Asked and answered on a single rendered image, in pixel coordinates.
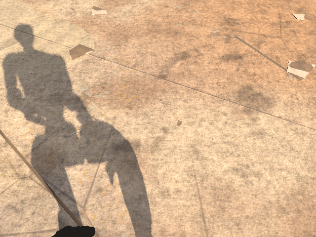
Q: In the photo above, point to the robot left hand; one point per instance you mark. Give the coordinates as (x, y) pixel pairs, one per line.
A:
(78, 231)

